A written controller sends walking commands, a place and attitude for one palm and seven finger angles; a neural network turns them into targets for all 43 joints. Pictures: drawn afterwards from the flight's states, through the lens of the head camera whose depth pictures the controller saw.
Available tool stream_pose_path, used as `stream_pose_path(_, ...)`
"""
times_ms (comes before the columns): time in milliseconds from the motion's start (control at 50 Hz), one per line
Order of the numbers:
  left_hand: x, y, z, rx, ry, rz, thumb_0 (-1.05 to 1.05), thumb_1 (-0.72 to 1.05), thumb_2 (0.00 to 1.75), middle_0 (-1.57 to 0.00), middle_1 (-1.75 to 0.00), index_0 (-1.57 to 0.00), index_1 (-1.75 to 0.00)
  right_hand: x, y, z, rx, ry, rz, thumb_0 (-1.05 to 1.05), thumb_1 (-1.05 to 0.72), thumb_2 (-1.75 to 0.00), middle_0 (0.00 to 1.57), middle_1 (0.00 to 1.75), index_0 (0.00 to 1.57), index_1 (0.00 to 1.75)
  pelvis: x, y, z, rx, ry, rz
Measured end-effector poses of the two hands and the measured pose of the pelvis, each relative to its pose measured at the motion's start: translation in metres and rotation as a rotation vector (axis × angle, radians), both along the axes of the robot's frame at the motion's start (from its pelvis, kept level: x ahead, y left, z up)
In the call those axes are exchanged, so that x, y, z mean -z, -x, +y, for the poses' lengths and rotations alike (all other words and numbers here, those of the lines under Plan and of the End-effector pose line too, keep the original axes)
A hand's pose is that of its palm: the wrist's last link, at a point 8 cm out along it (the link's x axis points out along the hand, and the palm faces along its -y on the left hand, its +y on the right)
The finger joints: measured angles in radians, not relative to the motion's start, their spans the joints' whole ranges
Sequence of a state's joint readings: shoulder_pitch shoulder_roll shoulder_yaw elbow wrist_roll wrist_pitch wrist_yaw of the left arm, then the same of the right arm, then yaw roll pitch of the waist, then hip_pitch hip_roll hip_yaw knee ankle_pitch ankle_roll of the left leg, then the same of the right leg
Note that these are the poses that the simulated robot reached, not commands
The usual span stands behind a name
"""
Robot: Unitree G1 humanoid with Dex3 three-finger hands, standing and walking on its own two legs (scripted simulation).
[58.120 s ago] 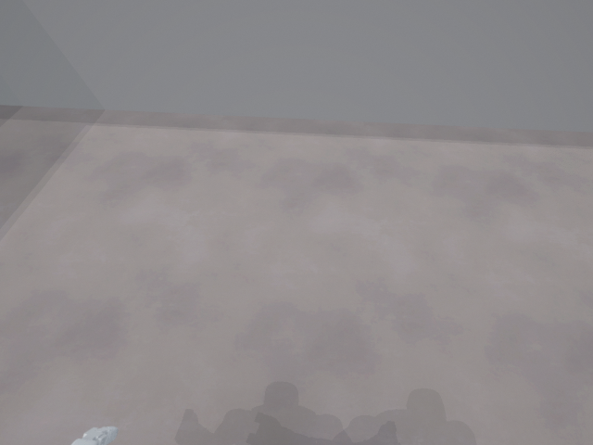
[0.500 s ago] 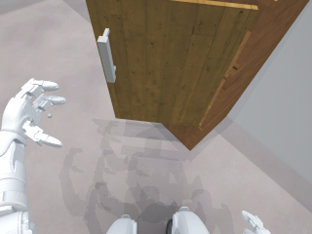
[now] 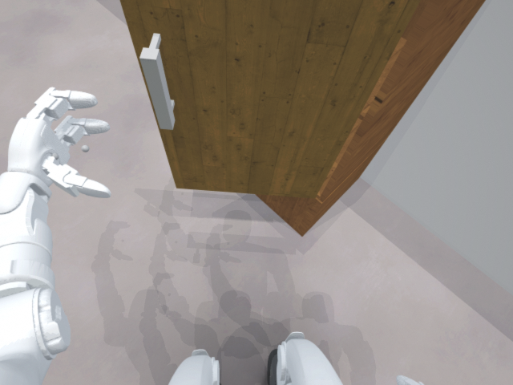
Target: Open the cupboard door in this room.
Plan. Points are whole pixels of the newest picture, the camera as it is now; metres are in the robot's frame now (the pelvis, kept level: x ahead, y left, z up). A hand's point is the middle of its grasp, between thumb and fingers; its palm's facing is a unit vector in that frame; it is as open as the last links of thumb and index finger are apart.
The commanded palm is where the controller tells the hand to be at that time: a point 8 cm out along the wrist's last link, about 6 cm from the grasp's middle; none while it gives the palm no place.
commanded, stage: move the hooked fingers beside the handle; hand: left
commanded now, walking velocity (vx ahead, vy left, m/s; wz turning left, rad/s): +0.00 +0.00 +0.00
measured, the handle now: (162, 84) +0.59 +0.15 +0.06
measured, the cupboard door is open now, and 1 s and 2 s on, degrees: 42 42 42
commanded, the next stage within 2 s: slide the fingers in behind the handle in 1.32 s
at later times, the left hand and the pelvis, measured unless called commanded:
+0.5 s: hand (117, 102) +0.54 +0.22 +0.07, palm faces -0.08 -1.00 -0.01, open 13.9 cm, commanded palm +0.53 +0.26 +0.06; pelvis +0.00 +0.00 -0.02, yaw -1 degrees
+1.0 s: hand (114, 103) +0.54 +0.22 +0.06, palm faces -0.07 -1.00 -0.02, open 14.0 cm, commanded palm +0.53 +0.25 +0.05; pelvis +0.01 +0.00 -0.01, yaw -1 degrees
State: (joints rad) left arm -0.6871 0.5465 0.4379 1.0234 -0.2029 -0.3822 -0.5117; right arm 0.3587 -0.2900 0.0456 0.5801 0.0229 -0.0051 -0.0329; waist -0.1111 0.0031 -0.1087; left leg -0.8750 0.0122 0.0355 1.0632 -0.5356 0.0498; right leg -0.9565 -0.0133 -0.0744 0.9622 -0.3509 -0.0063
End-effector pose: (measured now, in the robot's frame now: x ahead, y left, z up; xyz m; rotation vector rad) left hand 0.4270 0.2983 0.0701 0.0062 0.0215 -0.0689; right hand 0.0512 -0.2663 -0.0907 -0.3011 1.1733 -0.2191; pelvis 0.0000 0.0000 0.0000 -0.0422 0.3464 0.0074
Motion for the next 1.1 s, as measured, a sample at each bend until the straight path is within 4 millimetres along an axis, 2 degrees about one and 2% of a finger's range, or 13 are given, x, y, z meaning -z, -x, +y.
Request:
stream_pose_path(140, 0.003, -0.026, -0.003, 0.000, -0.011, 0.012, -0.01, -0.50, 0.30, -0.30, -1.20, -0.30, -1.20, 0.005, 0.018, -0.001, 0.015, 0.017, 0.068, 0.01, -0.90, -0.90, 0.20, 0.30, 0.20, 0.30, 0.006, 0.003, 0.001, -0.007, 0.007, 0.027)
stream_pose_path(400, 0.005, -0.081, -0.019, 0.002, -0.012, 0.015, -0.01, -0.50, 0.30, -0.30, -1.20, -0.30, -1.20, 0.009, 0.065, 0.002, 0.089, 0.029, 0.216, 0.01, -0.90, -0.90, 0.20, 0.30, 0.20, 0.30, 0.016, 0.003, 0.003, 0.002, 0.021, 0.094)
stream_pose_path(540, 0.005, -0.103, -0.029, 0.006, -0.008, 0.027, -0.01, -0.50, 0.30, -0.30, -1.20, -0.30, -1.20, 0.007, 0.086, 0.008, 0.125, 0.014, 0.298, 0.00, -0.90, -0.90, 0.20, 0.30, 0.20, 0.30, 0.016, 0.000, 0.003, 0.006, 0.026, 0.117)
stream_pose_path(640, 0.006, -0.114, -0.032, -0.001, -0.022, 0.026, -0.01, -0.50, 0.30, -0.30, -1.20, -0.30, -1.20, 0.005, 0.095, 0.012, 0.149, 0.005, 0.325, 0.00, -0.90, -0.90, 0.20, 0.30, 0.20, 0.30, 0.016, -0.003, 0.002, 0.015, 0.026, 0.132)
stream_pose_path(760, 0.013, -0.112, -0.030, -0.005, -0.020, 0.042, -0.01, -0.49, 0.30, -0.30, -1.20, -0.30, -1.20, 0.002, 0.093, 0.014, 0.163, -0.012, 0.333, 0.00, -0.90, -0.90, 0.20, 0.30, 0.20, 0.30, 0.013, -0.008, 0.002, 0.027, 0.024, 0.131)
stream_pose_path(900, 0.011, -0.102, -0.017, -0.019, -0.030, 0.030, -0.01, -0.49, 0.30, -0.30, -1.20, -0.30, -1.20, 0.000, 0.074, 0.010, 0.140, -0.005, 0.306, 0.00, -0.90, -0.90, 0.20, 0.30, 0.20, 0.30, 0.009, -0.012, 0.001, 0.020, 0.027, 0.120)
stream_pose_path(980, 0.006, -0.096, -0.019, -0.001, -0.021, 0.015, -0.01, -0.50, 0.30, -0.29, -1.20, -0.30, -1.20, 0.000, 0.061, 0.006, 0.114, 0.003, 0.293, 0.00, -0.90, -0.90, 0.20, 0.30, 0.20, 0.30, 0.008, -0.015, 0.001, 0.007, 0.031, 0.114)
stream_pose_path(1100, 0.011, -0.096, -0.031, 0.008, -0.006, 0.041, -0.01, -0.50, 0.30, -0.30, -1.20, -0.30, -1.20, 0.002, 0.043, 0.001, 0.084, 0.018, 0.248, 0.00, -0.90, -0.90, 0.20, 0.30, 0.20, 0.30, 0.009, -0.014, 0.001, -0.004, 0.032, 0.107)
